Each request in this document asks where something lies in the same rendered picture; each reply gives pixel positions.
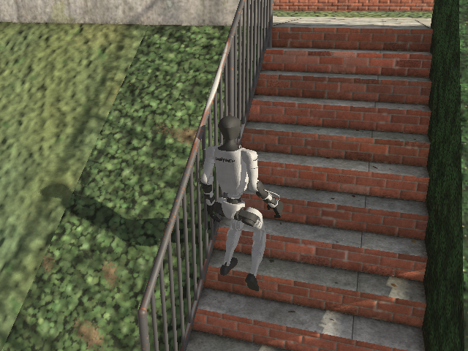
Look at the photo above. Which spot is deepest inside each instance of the stairs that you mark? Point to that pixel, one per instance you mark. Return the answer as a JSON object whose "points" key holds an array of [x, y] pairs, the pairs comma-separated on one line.
{"points": [[339, 121]]}

